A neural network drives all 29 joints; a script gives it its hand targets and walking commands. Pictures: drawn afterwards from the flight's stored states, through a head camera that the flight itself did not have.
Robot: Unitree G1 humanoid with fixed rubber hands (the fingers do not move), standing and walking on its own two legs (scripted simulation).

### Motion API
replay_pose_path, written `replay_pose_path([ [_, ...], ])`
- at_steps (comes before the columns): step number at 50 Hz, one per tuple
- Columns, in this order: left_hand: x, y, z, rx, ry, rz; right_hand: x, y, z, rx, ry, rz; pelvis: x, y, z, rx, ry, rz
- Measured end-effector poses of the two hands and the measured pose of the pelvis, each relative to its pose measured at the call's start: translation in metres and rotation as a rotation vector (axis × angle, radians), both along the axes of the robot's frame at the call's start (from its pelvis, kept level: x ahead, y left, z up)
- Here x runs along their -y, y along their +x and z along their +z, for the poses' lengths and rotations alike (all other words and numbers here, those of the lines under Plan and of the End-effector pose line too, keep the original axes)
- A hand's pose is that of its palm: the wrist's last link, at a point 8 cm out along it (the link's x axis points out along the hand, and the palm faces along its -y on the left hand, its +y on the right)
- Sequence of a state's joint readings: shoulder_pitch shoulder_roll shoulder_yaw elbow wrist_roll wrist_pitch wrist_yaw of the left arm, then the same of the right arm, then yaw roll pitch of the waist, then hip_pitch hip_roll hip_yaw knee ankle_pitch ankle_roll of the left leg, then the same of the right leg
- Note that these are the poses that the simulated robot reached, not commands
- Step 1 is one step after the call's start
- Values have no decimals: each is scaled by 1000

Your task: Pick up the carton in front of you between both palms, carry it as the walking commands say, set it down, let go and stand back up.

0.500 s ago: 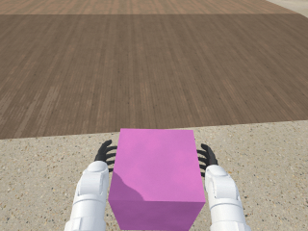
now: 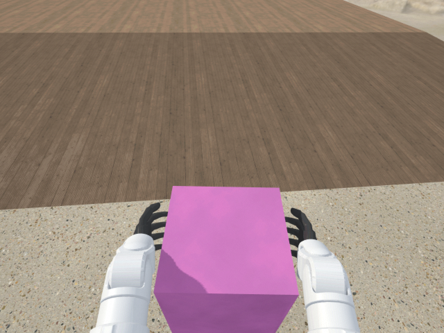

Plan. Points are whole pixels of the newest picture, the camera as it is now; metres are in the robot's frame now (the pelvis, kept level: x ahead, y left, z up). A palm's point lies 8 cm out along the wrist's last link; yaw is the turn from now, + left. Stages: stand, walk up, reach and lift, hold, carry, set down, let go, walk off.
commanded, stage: hold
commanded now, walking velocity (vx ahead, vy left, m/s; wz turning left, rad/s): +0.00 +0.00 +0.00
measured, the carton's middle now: (224, 264) +0.28 +0.00 -0.03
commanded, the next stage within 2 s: carry in 0.64 s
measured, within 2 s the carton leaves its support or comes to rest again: neither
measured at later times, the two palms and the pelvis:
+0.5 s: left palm (143, 242) +0.28 +0.15 +0.05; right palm (306, 248) +0.28 -0.15 +0.05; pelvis -0.01 +0.00 +0.00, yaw +0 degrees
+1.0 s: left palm (146, 200) +0.36 +0.16 +0.07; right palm (295, 208) +0.35 -0.14 +0.07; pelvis +0.08 +0.01 -0.01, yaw -1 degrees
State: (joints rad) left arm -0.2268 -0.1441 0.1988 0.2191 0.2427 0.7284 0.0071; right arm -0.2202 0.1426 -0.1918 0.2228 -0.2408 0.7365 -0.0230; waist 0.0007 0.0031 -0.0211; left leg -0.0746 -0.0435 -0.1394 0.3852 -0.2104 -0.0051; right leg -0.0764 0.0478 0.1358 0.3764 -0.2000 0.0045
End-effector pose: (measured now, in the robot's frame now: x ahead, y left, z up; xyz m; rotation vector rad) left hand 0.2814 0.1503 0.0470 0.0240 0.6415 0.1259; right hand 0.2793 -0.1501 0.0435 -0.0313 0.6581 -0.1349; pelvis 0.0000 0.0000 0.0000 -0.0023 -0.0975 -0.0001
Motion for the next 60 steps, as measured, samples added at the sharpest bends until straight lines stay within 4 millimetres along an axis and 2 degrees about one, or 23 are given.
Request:
replay_pose_path([
  [20, -1, -5, 2, -14, -13, 10, -1, -4, 2, -14, 12, -8, -1, -13, -2, 24, 0, 3],
  [31, 0, -1, 2, -17, -5, 3, 0, -2, 2, -17, 5, -4, -1, -9, -1, 21, 1, 2],
  [38, -2, 9, 4, 2, -8, 8, -2, 9, 5, 2, 4, -5, -2, 4, -6, -80, -2, 12],
  [44, -13, 35, 15, 35, -30, 29, -13, 39, 19, 35, 17, -7, -12, 34, -14, -136, 7, 4],
  [50, -9, 79, 25, -13, -39, 16, -9, 74, 23, -12, 33, -39, -8, 79, -14, -172, -22, -10],
  [54, -6, 104, 24, -40, -72, 53, -6, 106, 26, -39, 39, -35, -7, 114, -12, -197, -12, 32],
  [57, -15, 124, 23, -62, -70, 73, -16, 134, 29, -63, 64, -35, -11, 143, -8, -204, 12, 34],
  [60, -29, 152, 22, -43, -83, 91, -29, 166, 30, -43, 57, -18, -20, 176, -16, -187, 24, 9],
])
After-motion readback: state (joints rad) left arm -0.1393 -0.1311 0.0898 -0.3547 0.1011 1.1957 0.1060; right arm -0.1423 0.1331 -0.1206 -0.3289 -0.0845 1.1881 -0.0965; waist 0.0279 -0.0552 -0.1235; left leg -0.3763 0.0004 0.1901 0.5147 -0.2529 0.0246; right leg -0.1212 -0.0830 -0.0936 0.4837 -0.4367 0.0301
